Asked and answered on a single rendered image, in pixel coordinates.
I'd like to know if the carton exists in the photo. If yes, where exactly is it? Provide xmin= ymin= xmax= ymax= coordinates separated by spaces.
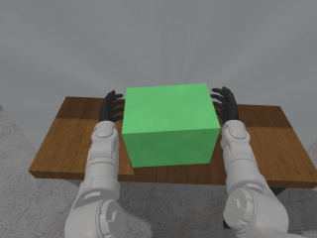
xmin=122 ymin=83 xmax=221 ymax=168

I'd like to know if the left robot hand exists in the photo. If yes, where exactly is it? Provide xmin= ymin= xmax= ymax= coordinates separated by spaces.
xmin=98 ymin=90 xmax=125 ymax=123

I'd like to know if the left robot forearm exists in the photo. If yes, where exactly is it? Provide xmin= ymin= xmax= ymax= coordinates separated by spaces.
xmin=64 ymin=120 xmax=120 ymax=238

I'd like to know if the table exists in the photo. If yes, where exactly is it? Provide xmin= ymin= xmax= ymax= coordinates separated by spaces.
xmin=28 ymin=96 xmax=317 ymax=229

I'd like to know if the right robot upper arm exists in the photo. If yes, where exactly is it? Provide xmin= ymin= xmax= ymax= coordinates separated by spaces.
xmin=223 ymin=187 xmax=308 ymax=238

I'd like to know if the right robot hand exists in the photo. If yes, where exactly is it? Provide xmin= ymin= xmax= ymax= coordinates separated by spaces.
xmin=210 ymin=86 xmax=240 ymax=125

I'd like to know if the right robot forearm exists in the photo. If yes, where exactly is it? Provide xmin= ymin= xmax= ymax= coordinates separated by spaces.
xmin=220 ymin=120 xmax=289 ymax=227

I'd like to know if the left robot upper arm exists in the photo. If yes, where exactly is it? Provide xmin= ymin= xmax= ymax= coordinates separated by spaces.
xmin=64 ymin=198 xmax=127 ymax=238

